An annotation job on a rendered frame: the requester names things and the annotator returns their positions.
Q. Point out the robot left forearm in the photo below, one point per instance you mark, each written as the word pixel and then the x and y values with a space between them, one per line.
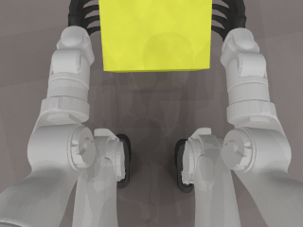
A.
pixel 68 82

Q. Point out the robot right forearm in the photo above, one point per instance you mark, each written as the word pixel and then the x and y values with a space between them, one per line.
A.
pixel 247 83

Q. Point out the robot right shin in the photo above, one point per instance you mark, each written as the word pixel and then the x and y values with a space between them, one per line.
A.
pixel 186 178

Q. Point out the right robot upper arm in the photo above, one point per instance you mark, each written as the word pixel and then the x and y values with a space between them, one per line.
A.
pixel 260 158

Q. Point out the right robot hand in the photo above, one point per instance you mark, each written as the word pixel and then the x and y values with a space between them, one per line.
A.
pixel 235 15

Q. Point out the left robot upper arm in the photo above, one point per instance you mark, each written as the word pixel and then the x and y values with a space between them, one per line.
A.
pixel 57 155

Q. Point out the robot right foot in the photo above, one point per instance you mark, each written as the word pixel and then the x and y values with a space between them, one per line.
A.
pixel 178 160

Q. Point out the left robot hand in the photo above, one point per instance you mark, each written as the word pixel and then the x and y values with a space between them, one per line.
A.
pixel 77 13

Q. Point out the carton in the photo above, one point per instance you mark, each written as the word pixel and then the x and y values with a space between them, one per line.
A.
pixel 155 35

